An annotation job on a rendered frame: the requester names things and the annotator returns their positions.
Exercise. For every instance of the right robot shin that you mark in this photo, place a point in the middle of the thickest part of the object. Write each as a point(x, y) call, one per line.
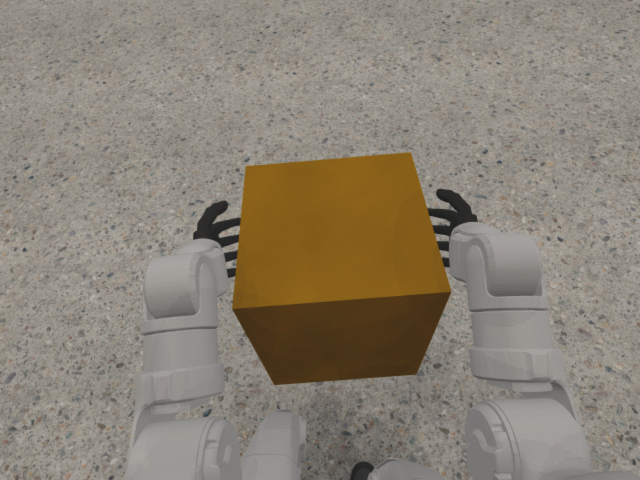
point(386, 461)

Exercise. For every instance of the robot left forearm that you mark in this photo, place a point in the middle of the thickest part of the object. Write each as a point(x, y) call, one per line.
point(179, 320)

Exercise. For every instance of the robot right upper arm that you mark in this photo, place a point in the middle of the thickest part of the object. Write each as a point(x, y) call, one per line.
point(528, 439)

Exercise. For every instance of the left robot thigh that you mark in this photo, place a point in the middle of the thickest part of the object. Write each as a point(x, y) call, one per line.
point(277, 448)

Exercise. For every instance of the robot right forearm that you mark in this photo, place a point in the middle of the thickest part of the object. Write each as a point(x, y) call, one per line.
point(513, 347)

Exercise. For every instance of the left robot hand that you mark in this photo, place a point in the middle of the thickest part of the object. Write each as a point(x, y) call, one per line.
point(206, 229)

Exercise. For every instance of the robot left upper arm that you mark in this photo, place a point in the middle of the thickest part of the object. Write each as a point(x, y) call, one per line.
point(204, 448)

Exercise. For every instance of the right robot hand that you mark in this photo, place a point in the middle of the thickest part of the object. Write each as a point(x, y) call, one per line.
point(463, 215)

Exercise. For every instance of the carton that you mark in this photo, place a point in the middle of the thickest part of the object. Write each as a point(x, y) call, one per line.
point(339, 275)

